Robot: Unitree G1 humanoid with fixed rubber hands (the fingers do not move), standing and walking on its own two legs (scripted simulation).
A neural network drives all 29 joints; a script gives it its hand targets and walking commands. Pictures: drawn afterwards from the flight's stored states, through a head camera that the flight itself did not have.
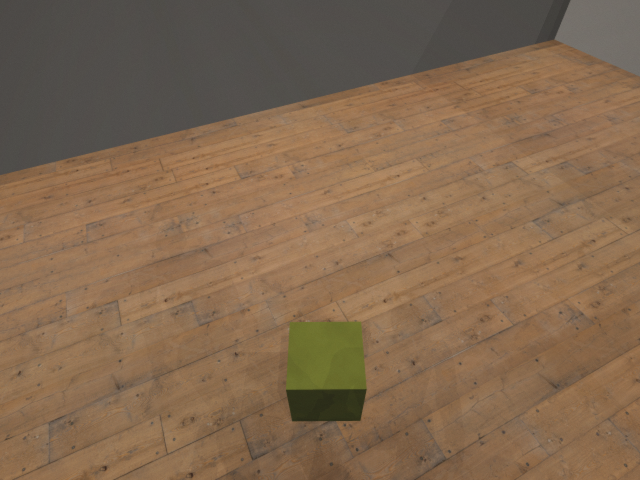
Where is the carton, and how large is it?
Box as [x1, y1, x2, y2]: [286, 322, 366, 420]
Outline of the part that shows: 290,322 286,392 292,420 359,420 366,389 360,322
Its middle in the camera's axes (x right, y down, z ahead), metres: +0.02 +0.39 +1.17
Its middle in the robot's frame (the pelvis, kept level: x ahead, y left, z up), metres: +0.54 +0.02 -0.65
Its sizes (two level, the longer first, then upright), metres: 0.210 0.200 0.250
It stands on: the floor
